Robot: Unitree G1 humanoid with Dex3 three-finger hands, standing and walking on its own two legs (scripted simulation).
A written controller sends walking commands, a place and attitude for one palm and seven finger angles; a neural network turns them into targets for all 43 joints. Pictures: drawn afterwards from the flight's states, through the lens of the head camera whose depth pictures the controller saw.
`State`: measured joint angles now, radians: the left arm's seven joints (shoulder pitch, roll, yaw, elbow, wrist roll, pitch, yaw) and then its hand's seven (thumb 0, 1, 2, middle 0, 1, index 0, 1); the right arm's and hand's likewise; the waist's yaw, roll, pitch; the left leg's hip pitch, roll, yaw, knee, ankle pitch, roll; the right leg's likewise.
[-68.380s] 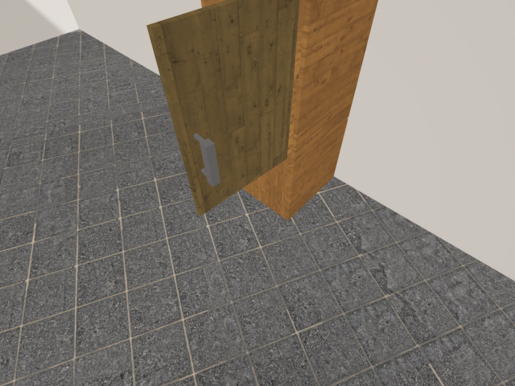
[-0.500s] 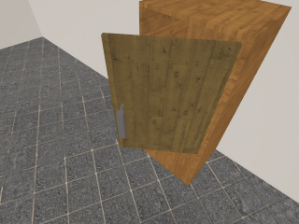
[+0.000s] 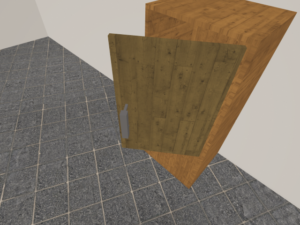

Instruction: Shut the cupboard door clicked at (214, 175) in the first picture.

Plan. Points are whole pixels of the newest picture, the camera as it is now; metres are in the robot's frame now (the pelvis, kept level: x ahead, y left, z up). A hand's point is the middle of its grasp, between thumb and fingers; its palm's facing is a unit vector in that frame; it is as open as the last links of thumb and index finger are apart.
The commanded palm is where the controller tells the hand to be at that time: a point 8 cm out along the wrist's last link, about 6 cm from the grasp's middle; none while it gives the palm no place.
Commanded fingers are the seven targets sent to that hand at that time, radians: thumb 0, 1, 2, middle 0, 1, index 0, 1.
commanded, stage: look again from close up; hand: left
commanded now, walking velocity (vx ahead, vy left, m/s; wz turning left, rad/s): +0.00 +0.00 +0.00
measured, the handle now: (125, 121) +0.53 +0.13 -0.09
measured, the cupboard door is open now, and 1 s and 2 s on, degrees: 37 37 37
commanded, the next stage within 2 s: shuffle to correct the standing spot in 0.16 s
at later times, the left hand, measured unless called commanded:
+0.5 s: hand out of the picture +0.01 +0.15 -0.17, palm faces +0.02 -0.99 -0.15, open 7.4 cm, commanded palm none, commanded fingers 0.00 0.90 0.90 -0.20 -0.30 -0.20 -0.30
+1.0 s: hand out of the picture +0.12 +0.16 -0.18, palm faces -0.03 -0.98 -0.19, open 7.3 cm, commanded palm none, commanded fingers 0.00 0.90 0.90 -0.20 -0.30 -0.20 -0.30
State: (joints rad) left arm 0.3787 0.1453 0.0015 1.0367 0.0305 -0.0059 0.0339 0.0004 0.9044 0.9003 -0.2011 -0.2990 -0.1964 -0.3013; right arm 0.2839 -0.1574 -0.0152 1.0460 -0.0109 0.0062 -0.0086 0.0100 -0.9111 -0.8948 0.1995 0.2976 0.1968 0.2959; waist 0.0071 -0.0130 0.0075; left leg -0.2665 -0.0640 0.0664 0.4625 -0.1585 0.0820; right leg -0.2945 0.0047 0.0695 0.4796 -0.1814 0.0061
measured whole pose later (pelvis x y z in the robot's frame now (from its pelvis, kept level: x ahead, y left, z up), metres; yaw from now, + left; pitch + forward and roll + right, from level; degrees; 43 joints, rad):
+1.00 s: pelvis +0.08 -0.02 +0.00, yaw -3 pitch +0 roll +0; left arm 0.27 0.19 0.03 1.01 0.02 0.01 0.04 0.01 0.92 0.90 -0.20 -0.30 -0.20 -0.30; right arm 0.24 -0.13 -0.02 1.05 -0.01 -0.01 -0.05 0.01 -0.94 -0.89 0.20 0.30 0.20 0.30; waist 0.00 -0.06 0.07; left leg -0.20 -0.03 0.09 0.48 -0.29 0.05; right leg -0.28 -0.01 0.02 0.55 -0.26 0.01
